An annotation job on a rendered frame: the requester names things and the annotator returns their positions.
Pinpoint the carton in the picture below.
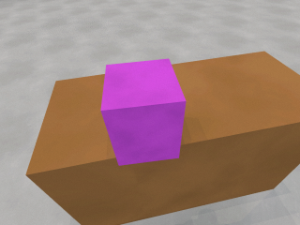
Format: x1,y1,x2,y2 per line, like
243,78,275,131
100,58,187,166

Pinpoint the pedestal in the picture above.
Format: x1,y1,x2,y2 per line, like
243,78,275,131
26,51,300,225

